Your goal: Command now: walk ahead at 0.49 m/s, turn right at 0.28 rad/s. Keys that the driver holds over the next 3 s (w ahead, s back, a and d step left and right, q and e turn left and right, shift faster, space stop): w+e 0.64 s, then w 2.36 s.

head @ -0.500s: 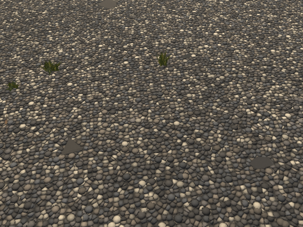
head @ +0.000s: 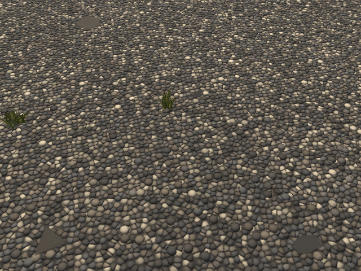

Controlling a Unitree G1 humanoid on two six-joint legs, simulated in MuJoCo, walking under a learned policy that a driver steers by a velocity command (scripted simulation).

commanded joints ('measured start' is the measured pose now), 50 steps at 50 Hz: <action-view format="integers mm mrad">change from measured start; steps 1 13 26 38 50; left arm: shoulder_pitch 63 -237 25 171 71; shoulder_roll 44 28 138 155 93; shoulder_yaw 16 5 57 64 32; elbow -34 -208 -220 -167 -227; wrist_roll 8 3 14 6 17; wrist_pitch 10 -2 -7 11 0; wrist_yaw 5 -73 -33 2 -12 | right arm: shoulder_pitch -45 67 -87 -360 -47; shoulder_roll -120 -193 -134 -145 -126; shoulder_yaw -20 -35 -28 -28 -35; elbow -44 -14 -214 -330 -233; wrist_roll -5 22 -1 11 8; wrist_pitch -23 37 -3 -30 -11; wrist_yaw -19 -50 -35 -9 -7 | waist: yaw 45 -40 -13 82 22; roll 84 87 31 -69 130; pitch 50 86 -59 0 -33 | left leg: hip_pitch -101 283 -474 -385 25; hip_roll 294 377 200 112 295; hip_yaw -151 13 -157 -152 -395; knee -202 -34 787 202 -95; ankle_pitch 113 367 -110 165 70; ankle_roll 151 62 -105 -66 148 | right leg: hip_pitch -32 -76 476 608 26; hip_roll -34 39 -42 -61 18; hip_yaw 46 -116 220 266 13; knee -82 -541 -959 -843 -58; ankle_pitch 151 93 381 222 -84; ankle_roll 15 -40 -254 -154 13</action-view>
